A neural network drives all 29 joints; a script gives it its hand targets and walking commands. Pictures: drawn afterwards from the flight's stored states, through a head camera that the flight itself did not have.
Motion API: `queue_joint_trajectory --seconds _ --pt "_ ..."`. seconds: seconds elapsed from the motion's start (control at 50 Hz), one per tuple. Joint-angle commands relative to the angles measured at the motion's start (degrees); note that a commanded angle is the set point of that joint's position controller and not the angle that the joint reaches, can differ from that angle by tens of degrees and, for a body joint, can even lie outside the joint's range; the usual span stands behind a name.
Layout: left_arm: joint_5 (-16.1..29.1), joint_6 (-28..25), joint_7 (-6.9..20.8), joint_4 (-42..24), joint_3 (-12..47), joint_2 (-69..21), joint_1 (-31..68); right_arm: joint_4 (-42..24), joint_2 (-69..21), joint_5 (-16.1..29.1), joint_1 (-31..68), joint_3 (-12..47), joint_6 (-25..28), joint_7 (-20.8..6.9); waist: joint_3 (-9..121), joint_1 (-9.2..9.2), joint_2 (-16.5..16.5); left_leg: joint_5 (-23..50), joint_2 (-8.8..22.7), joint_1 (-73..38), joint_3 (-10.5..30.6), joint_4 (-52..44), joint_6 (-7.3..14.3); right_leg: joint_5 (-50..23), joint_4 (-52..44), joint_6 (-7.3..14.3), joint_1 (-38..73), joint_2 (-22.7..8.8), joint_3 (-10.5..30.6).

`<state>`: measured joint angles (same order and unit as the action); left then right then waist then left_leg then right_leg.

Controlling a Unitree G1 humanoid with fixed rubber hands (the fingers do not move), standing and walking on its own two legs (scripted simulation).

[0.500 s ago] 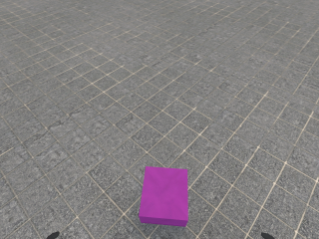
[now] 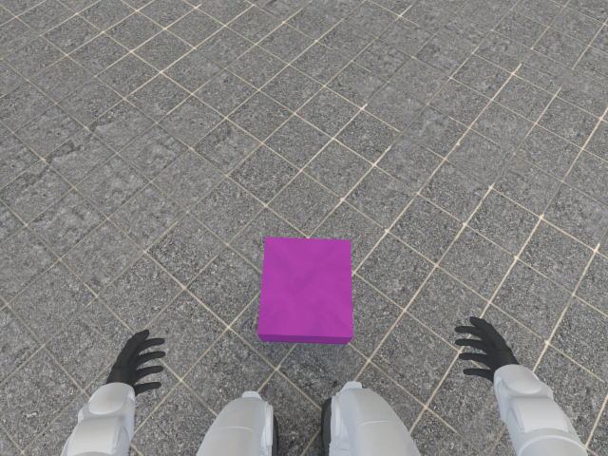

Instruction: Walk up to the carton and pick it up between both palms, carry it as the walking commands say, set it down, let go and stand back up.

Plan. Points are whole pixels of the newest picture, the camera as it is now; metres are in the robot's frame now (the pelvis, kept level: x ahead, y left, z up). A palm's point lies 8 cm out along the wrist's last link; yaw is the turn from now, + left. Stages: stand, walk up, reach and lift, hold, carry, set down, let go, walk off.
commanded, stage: reach and lift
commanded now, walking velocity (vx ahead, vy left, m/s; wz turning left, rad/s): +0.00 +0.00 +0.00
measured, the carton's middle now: (306, 290) +0.47 -0.02 -0.66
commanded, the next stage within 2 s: none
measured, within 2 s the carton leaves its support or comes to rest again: neither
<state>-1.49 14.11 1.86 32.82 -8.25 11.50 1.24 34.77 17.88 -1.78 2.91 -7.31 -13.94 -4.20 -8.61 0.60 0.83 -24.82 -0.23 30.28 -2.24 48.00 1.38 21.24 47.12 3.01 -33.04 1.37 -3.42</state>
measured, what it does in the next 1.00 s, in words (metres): lowers itself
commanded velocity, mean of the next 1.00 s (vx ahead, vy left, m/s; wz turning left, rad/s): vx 0.00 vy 0.00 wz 0.00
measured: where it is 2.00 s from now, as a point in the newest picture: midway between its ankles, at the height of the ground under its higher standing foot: outside the picture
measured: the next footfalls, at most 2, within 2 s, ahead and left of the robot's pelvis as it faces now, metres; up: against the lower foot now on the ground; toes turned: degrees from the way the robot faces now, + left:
none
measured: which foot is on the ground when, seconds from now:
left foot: down 0.00-1.00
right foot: down 0.00-1.00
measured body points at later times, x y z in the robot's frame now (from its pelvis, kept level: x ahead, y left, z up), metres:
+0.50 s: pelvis -0.07 +0.00 -0.05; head +0.15 -0.02 +0.34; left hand +0.32 +0.23 -0.16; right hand +0.32 -0.26 -0.16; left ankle -0.01 +0.11 -0.70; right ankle +0.03 -0.09 -0.70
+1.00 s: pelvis -0.04 +0.00 -0.07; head +0.28 -0.01 +0.24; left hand +0.46 +0.20 -0.21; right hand +0.46 -0.24 -0.21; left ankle +0.00 +0.11 -0.70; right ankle +0.03 -0.10 -0.70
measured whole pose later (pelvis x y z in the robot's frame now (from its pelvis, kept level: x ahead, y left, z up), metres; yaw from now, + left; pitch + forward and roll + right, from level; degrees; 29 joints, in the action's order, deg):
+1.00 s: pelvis -0.04 +0.00 -0.07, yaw +2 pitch +45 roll +2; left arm 3.6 6.8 -1.9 46.1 -14.2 13.8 58.0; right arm 48.3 19.8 1.1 59.6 -20.4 -6.7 -2.0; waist -0.3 -0.5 2.2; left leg -19.3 -3.6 84.7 0.9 60.3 0.4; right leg 15.9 59.9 0.7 -87.3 2.2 1.7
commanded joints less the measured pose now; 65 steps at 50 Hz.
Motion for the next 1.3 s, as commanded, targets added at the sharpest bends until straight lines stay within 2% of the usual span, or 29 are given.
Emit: queue_joint_trajectory --seconds 0.0,0.04,0.1,0.14,0.22,0.26,0.32,0.36,0.38,0.42,0.48,0.5,0.52,0.56,0.72,0.74,0.78,0.84,0.88,0.96,1.0,1.04,1.06,1.1,1.16,1.18,1.2,1.22,1.28 --pt "3.11 -4.07 -3.38 -10.23 -2.83 7.88 13.49 -8.62 13.48 0.10 14.42 -5.32 4.45 0.40 39.51 -2.44 1.17 42.27 0.27 0.70 6.72 3.53 -2.89 -34.64 5.58 -2.33 7.52 0.65 5.98" --pt "2.50 -3.78 -4.15 -5.97 -2.57 7.73 9.84 -4.34 12.26 2.14 11.76 -4.11 4.72 0.35 41.11 -1.73 5.01 46.83 0.11 -1.42 6.82 4.03 -3.82 -35.61 5.86 -2.37 2.70 0.45 5.01" --pt "2.80 -2.83 -4.47 -1.33 -2.72 8.26 12.20 1.55 10.80 1.93 12.21 -3.41 3.29 0.28 37.24 -2.92 -0.55 33.15 -0.38 7.75 5.41 3.03 -3.27 -31.82 6.13 -3.23 0.98 -0.19 5.42" --pt "2.41 -2.41 -3.58 1.43 -2.83 9.22 17.28 1.25 8.26 3.44 17.62 -0.38 2.27 0.36 33.30 -0.92 -3.67 19.53 -0.60 15.03 4.60 1.55 -1.80 -23.67 4.39 -3.90 1.75 -1.07 6.76" --pt "4.46 -2.21 -2.58 2.57 -3.78 9.92 27.73 -2.13 9.84 3.10 29.70 -2.12 2.14 0.93 34.30 -1.53 -7.19 12.86 -0.58 21.31 3.88 1.36 -0.66 -16.99 4.31 -4.20 -0.30 -0.76 6.29" --pt "4.53 -2.28 -1.65 2.99 -4.56 12.54 33.56 -1.96 10.43 3.04 35.88 -2.43 1.68 1.75 34.59 0.37 -7.03 8.55 -1.05 25.34 2.63 2.45 -0.38 -11.70 3.99 -4.20 0.68 -0.83 6.92" --pt "5.78 -3.02 -1.38 1.73 -2.91 12.92 44.00 -0.81 13.34 2.53 42.83 -6.12 2.33 2.48 38.65 -3.20 -2.88 4.81 -0.93 24.41 3.28 2.96 -1.15 -9.46 5.50 -3.76 -0.72 -0.97 5.79" --pt "6.11 -2.52 -1.47 1.44 -3.88 14.72 50.33 -3.03 11.43 5.42 49.18 -4.88 1.58 2.96 44.09 -1.01 -0.98 4.79 -0.54 22.78 3.07 3.78 -0.77 -7.57 5.55 -3.59 -0.73 -1.24 6.78" --pt "7.68 -2.22 -1.96 1.20 -2.72 15.44 54.20 -1.45 13.27 5.60 51.30 -5.83 1.23 2.91 47.93 -3.16 -1.52 4.90 -0.71 21.45 2.92 4.06 -0.89 -7.30 6.22 -3.57 -2.44 -0.89 5.56" --pt "7.49 -2.34 -2.16 1.70 -4.25 16.79 58.85 -4.88 14.01 6.60 58.78 -5.13 1.61 3.46 53.06 -1.75 -2.85 5.09 -0.66 24.25 1.87 5.38 -0.73 -7.56 5.74 -3.73 3.03 -0.77 7.13" --pt "7.51 -1.03 -3.00 2.49 -4.28 18.27 66.85 0.43 14.02 8.73 64.12 -4.71 0.01 3.65 56.29 -0.27 0.29 2.84 -0.67 24.28 1.92 5.72 -0.85 -2.57 5.88 -3.91 -0.79 -1.09 7.34" --pt "8.12 -0.54 -3.04 4.81 -3.09 17.14 67.11 4.58 13.70 8.47 62.68 -4.08 -0.73 3.38 55.87 -2.15 -2.45 2.64 -0.86 24.71 2.40 5.65 -0.85 -3.13 6.21 -3.98 -1.97 -0.76 6.17" --pt "4.88 -0.80 -3.24 7.87 -7.19 20.00 67.42 6.38 13.47 8.87 65.25 -4.91 -0.51 3.27 52.54 0.98 1.13 1.24 -0.48 27.09 1.92 5.84 -0.89 -0.04 5.94 -4.12 -5.73 -1.47 7.83" --pt "5.57 -0.57 -2.60 12.15 -5.81 18.59 71.48 13.47 11.36 8.24 65.60 -4.08 -0.77 3.18 49.30 -0.66 -1.26 -0.77 -0.82 31.95 1.66 7.15 -1.00 2.56 6.19 -3.91 -7.60 -1.31 7.52" --pt "3.25 -6.39 -2.75 21.38 -7.94 12.36 67.51 17.90 11.24 3.33 68.32 -11.84 6.67 2.61 54.69 -0.68 -1.18 18.31 -2.02 34.72 2.79 9.18 -2.38 -23.93 12.03 -3.76 -15.03 0.44 4.92" --pt "4.12 -7.41 -2.64 18.30 -7.50 11.42 69.70 13.91 12.13 3.93 70.61 -12.49 8.39 2.46 59.05 -1.10 0.60 21.30 -1.95 33.84 3.12 10.62 -2.43 -28.32 13.09 -2.89 -12.93 0.18 6.19" --pt "5.17 -8.76 -2.80 13.77 -8.48 11.56 71.38 8.90 12.14 2.50 75.04 -13.77 9.69 2.66 68.43 -2.91 -5.65 26.52 -2.70 36.36 4.04 10.92 -1.68 -37.56 13.76 -3.04 -5.88 0.22 7.00" --pt "6.03 -9.88 -3.53 7.75 -7.40 12.14 72.31 8.42 11.54 2.82 72.74 -13.59 10.17 2.65 77.37 -3.08 -3.99 34.39 -2.71 36.35 4.75 11.13 -2.59 -50.24 16.46 -2.94 1.47 -0.29 7.94" --pt "5.63 -10.51 -3.94 3.72 -7.81 13.11 67.83 4.06 12.27 2.50 68.84 -13.73 10.54 2.45 85.88 -3.93 -9.25 37.17 -3.25 40.74 4.44 11.56 -1.49 -61.33 17.74 -3.17 10.71 -1.16 9.44" --pt "3.30 -9.84 -4.44 1.05 -8.14 14.00 67.40 1.64 10.62 3.68 66.56 -14.86 9.64 1.24 86.80 -3.04 -6.24 33.86 -2.79 39.69 4.13 9.35 -1.13 -57.24 17.63 -4.04 10.74 -1.66 9.50" --pt "2.87 -8.11 -3.79 1.82 -8.30 13.19 70.09 1.03 13.83 3.62 70.21 -15.30 9.16 0.95 87.19 -3.50 -4.27 33.12 -2.09 29.87 4.10 12.60 -2.53 -46.57 15.97 -4.75 -2.06 -0.86 6.85" --pt "2.36 -8.04 -3.86 4.84 -6.12 8.67 71.33 7.31 11.93 5.34 68.55 -15.92 10.31 -0.12 77.49 -2.68 3.95 36.02 -1.49 23.31 5.78 14.33 -3.16 -36.99 16.46 -3.63 -22.88 0.22 4.50" --pt "1.46 -8.46 -4.12 2.27 -5.89 9.18 74.16 7.93 14.07 3.82 67.56 -18.69 10.71 -0.15 78.42 -5.02 5.09 37.96 -1.43 21.12 6.11 16.94 -4.05 -35.15 17.61 -3.68 -28.84 0.63 3.09" --pt "0.10 -9.56 -4.09 5.94 -6.44 5.34 68.91 11.28 10.31 4.61 62.83 -18.31 12.05 -0.70 71.44 -4.06 7.80 51.36 -0.50 21.07 7.97 20.53 -4.29 -40.97 19.49 -3.26 -38.74 1.01 3.60" --pt "0.90 -9.36 -3.78 14.94 -7.42 4.83 69.20 20.22 8.97 3.98 63.93 -17.84 11.86 -1.44 62.47 -5.29 4.45 39.05 -0.51 35.67 7.33 23.39 -4.41 -34.06 23.28 -3.69 -47.96 0.46 4.05" --pt "1.32 -8.98 -3.46 16.74 -7.79 5.63 69.63 20.41 9.40 3.37 65.66 -18.54 11.87 -1.60 58.35 -6.05 3.48 24.04 -0.28 43.50 5.85 22.64 -3.76 -25.08 22.55 -3.53 -46.93 -0.28 4.16" --pt "0.70 -8.42 -3.32 15.61 -8.03 7.87 72.54 21.59 9.21 3.69 67.03 -17.57 10.86 -1.97 56.00 -3.98 3.12 18.20 -0.98 46.95 4.64 23.83 -3.56 -18.25 24.53 -3.73 -50.87 -0.43 3.39" --pt "1.20 -7.82 -4.17 12.39 -7.54 8.79 72.91 18.04 13.49 2.57 68.17 -19.59 10.78 -1.22 64.33 -6.26 3.82 17.08 -0.91 42.85 4.22 24.42 -4.25 -18.37 24.46 -3.48 -46.17 0.08 2.75" --pt "2.27 -8.47 -4.81 10.24 -7.97 10.52 74.66 13.24 13.93 3.82 72.84 -18.51 11.93 -0.07 66.48 -4.76 2.39 22.66 -2.02 49.10 3.63 29.40 -4.01 -27.00 30.16 -3.24 -43.50 0.68 3.06"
